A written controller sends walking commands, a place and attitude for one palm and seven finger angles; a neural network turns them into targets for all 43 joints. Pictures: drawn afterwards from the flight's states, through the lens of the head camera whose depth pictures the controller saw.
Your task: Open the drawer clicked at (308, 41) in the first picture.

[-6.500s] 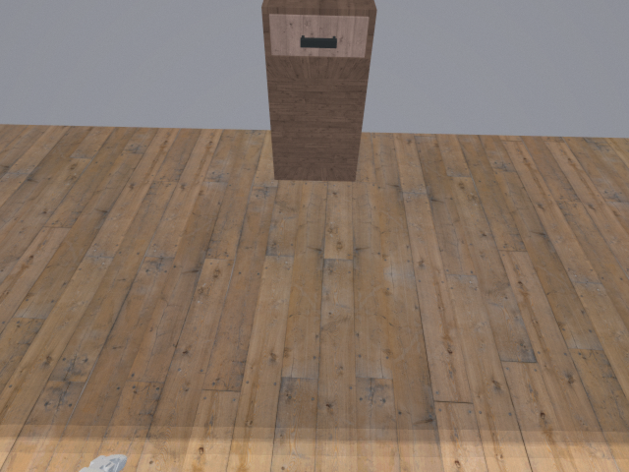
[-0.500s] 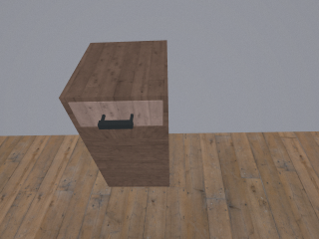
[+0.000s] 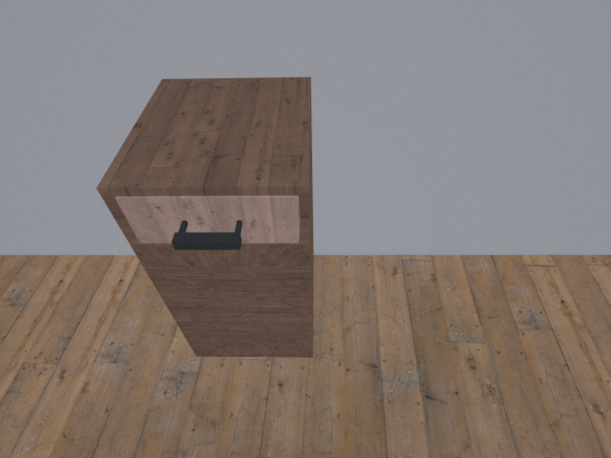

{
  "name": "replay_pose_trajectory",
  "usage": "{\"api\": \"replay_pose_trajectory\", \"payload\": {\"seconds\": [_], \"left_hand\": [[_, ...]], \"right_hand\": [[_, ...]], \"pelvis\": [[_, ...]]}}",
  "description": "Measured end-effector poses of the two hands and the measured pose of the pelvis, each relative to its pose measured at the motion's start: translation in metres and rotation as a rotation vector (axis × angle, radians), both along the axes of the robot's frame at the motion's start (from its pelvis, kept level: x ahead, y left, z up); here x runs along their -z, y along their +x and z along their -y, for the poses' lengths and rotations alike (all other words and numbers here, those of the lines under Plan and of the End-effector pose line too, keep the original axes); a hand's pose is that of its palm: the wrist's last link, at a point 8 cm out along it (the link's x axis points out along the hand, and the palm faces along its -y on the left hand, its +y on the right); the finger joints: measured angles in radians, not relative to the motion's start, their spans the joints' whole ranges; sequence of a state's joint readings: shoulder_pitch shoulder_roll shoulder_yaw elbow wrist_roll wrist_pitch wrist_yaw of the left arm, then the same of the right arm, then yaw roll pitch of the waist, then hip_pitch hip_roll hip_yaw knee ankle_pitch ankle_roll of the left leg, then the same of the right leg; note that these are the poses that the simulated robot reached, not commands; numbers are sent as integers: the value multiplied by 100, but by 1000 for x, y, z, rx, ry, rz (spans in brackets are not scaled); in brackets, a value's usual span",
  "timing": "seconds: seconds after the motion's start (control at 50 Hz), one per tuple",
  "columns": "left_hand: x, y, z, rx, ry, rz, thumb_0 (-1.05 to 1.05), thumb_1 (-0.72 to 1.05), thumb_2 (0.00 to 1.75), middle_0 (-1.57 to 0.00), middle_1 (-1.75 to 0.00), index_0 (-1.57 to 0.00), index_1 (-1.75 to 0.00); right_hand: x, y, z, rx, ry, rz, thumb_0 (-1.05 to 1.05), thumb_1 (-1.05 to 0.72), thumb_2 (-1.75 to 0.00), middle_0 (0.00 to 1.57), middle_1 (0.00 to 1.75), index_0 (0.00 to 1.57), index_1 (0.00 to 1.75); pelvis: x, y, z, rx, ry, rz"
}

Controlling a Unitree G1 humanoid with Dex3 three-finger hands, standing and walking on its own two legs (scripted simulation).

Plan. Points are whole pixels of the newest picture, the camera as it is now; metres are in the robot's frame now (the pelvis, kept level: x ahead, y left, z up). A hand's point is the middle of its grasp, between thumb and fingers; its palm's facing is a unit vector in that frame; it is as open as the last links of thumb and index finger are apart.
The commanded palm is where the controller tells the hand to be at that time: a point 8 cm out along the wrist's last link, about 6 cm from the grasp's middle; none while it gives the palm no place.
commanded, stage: look again from close up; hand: left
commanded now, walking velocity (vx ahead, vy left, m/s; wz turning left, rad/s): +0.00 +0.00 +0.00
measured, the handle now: (209, 233) +0.54 +0.23 -0.09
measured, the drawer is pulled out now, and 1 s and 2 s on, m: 0.00 0.00 0.00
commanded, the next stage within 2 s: raise the hand with hooked fingers in 0.14 s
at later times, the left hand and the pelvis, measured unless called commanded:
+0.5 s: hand (172, 408) +0.20 +0.19 -0.04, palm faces -0.06 -0.43 -0.90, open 7.7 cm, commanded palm +0.13 +0.21 -0.04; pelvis +0.00 -0.01 -0.02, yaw -1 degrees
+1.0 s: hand (161, 373) +0.23 +0.21 -0.02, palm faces +0.01 -0.13 -0.99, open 10.6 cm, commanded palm +0.21 +0.22 +0.03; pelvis +0.01 +0.00 -0.03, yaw -3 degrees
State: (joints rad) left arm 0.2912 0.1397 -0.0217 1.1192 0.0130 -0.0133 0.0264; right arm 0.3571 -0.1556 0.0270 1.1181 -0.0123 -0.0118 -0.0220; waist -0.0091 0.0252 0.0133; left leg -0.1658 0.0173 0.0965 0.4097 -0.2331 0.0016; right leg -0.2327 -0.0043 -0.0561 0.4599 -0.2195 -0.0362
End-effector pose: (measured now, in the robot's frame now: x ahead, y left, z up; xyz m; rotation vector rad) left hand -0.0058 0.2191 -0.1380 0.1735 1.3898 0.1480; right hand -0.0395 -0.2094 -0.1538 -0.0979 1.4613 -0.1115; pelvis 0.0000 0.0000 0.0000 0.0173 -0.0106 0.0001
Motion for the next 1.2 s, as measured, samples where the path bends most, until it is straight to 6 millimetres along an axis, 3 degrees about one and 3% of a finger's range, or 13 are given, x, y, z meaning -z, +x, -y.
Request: {"api": "replay_pose_trajectory", "payload": {"seconds": [0.26,0.3,0.4,0.46,0.5,0.56,0.62,0.72,0.82,0.94,1.08,1.2], "left_hand": [[3,1,21,-21,-8,-12,2,92,90,-20,-30,-20,-30],[-11,22,14,99,56,83,4,95,90,-20,-30,-20,-31],[-93,116,-9,379,409,553,6,92,88,-21,-33,-21,-33],[-132,167,-4,624,658,759,5,86,86,-21,-36,-21,-36],[-147,185,6,748,785,853,4,81,85,-21,-38,-20,-38],[-148,186,24,872,854,924,2,74,82,-21,-42,-21,-42],[-134,169,36,962,866,933,2,67,79,-21,-46,-21,-46],[-115,146,26,1039,982,891,1,54,74,-23,-53,-24,-54],[-131,166,-3,964,1147,906,1,41,69,-26,-61,-26,-62],[-160,205,-6,901,1132,897,1,27,63,-26,-70,-27,-70],[-172,227,0,1033,1038,917,1,11,56,-27,-80,-27,-81],[-185,236,-14,1012,1083,950,1,-2,50,-28,-89,-29,-90]], "right_hand": [[1,27,8,-3,11,31,1,-90,-90,20,30,20,30],[-1,41,17,-8,-30,119,2,-91,-90,20,30,20,30],[-15,109,53,-9,-137,474,3,-93,-90,20,30,20,30],[-30,162,68,-60,-167,648,3,-92,-90,20,30,20,30],[-45,195,74,-84,-175,734,3,-92,-90,20,30,20,30],[-67,237,72,-121,-160,814,2,-91,-90,19,30,20,30],[-84,271,62,-185,-141,869,2,-91,-90,19,30,20,30],[-83,305,30,-284,-94,905,1,-91,-90,19,30,20,30],[-58,306,-6,-301,-5,871,1,-90,-90,19,30,20,30],[-34,263,-29,-233,69,728,1,-90,-90,20,30,20,30],[-24,210,-12,-154,13,572,2,-90,-90,20,30,21,30],[-26,195,16,-110,-73,529,2,-90,-90,20,30,20,30]], "pelvis": [[0,11,15,-3,-7,-5],[3,10,15,23,-5,-1],[10,6,12,6,11,-32],[16,2,10,10,18,-78],[20,2,10,27,25,-105],[24,2,10,65,38,-136],[31,3,11,89,43,-166],[45,3,12,71,40,-203],[55,2,8,37,19,-197],[43,6,0,34,3,-150],[27,12,-9,59,3,-125],[24,14,-16,58,-2,-121]]}}
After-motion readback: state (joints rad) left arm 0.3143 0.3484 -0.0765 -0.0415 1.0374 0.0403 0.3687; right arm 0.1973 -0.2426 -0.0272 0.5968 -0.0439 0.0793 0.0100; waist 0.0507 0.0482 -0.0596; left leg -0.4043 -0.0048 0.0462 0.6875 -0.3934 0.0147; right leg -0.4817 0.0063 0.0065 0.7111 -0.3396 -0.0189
